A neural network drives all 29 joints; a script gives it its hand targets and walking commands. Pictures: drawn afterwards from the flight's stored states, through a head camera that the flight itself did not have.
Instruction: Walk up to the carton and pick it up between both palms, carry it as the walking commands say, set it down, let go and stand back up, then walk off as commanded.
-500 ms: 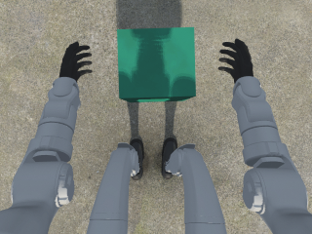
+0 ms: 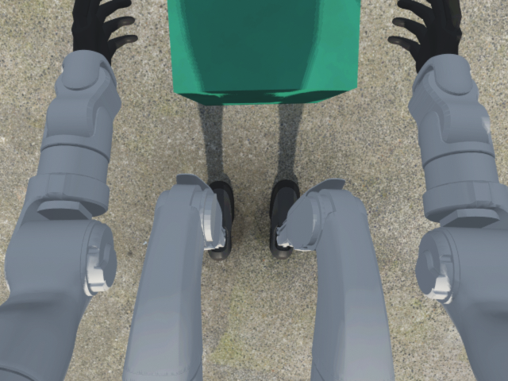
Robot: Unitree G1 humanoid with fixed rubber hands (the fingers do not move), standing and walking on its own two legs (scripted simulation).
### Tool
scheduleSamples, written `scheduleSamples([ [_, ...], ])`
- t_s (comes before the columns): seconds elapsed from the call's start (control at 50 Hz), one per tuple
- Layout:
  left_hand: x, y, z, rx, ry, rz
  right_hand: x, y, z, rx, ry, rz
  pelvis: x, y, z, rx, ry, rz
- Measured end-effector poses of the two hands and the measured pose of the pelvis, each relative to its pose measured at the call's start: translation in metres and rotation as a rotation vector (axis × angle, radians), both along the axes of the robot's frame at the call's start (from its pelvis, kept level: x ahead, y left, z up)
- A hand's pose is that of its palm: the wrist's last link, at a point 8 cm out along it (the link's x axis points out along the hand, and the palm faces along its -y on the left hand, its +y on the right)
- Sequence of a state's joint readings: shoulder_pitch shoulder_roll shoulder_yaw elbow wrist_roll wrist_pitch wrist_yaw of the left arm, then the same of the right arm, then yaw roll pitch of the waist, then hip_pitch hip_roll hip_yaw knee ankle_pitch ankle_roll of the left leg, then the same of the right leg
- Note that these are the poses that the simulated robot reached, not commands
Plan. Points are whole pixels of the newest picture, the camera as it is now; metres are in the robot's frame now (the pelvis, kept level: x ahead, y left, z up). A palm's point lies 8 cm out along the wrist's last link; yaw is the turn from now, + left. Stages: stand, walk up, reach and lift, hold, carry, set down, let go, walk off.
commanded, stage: reach and lift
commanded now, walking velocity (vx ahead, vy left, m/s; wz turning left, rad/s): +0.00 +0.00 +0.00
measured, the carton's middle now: (261, 32) +0.57 +0.00 -0.37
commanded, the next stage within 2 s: none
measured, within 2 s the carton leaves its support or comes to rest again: neither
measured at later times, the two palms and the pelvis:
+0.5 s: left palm (133, 61) +0.50 +0.21 -0.28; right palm (389, 62) +0.51 -0.20 -0.28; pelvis -0.02 +0.00 -0.12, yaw +1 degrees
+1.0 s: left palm (127, 62) +0.50 +0.24 -0.32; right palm (386, 58) +0.52 -0.21 -0.32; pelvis +0.00 +0.00 -0.16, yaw +2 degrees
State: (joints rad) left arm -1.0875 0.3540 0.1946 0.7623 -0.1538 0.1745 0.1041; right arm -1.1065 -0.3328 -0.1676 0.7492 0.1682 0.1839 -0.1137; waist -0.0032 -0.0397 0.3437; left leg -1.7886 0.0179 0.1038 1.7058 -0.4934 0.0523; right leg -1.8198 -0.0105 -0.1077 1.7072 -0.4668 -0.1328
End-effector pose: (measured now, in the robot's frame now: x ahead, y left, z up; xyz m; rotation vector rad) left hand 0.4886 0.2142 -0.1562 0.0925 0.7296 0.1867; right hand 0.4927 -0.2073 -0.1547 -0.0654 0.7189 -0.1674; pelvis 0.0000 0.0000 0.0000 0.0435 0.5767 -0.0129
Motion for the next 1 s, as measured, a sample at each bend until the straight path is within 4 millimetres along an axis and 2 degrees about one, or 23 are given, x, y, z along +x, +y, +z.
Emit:
scheduleSamples([
  [0.1,0.001,-0.001,-0.041,-0.002,-0.017,0.004,0.003,-0.004,-0.043,0.004,-0.011,-0.018,-0.014,0.0,-0.028,0.001,-0.092,-0.002],
  [0.16,0.002,-0.003,-0.059,-0.014,-0.003,0.01,0.002,-0.003,-0.064,0.015,0.011,-0.025,-0.016,-0.001,-0.052,0.005,-0.086,-0.001],
  [0.3,0.009,-0.007,-0.074,-0.027,-0.042,0.0,0.007,-0.001,-0.081,0.033,-0.025,-0.014,-0.022,-0.003,-0.089,0.011,-0.116,0.0],
  [0.42,0.011,-0.005,-0.1,-0.04,-0.026,0.014,0.014,0.003,-0.103,0.053,-0.022,-0.007,-0.021,-0.004,-0.111,0.012,-0.126,0.006],
  [0.54,0.01,0.0,-0.131,-0.039,-0.011,0.02,0.013,0.004,-0.137,0.048,0.004,0.002,-0.016,-0.002,-0.129,0.008,-0.109,0.011],
  [0.62,0.009,0.013,-0.148,-0.03,0.013,0.042,0.014,-0.004,-0.154,0.019,0.032,0.01,-0.01,-0.002,-0.139,0.007,-0.104,0.016],
  [0.78,0.015,0.025,-0.164,-0.052,-0.002,0.07,0.025,-0.009,-0.168,0.018,0.015,0.022,-0.002,-0.001,-0.152,0.005,-0.093,0.028],
  [1.0,0.016,0.025,-0.164,-0.06,-0.004,0.071,0.027,-0.007,-0.168,0.02,0.007,0.019,-0.001,-0.002,-0.155,0.005,-0.1,0.03],
])
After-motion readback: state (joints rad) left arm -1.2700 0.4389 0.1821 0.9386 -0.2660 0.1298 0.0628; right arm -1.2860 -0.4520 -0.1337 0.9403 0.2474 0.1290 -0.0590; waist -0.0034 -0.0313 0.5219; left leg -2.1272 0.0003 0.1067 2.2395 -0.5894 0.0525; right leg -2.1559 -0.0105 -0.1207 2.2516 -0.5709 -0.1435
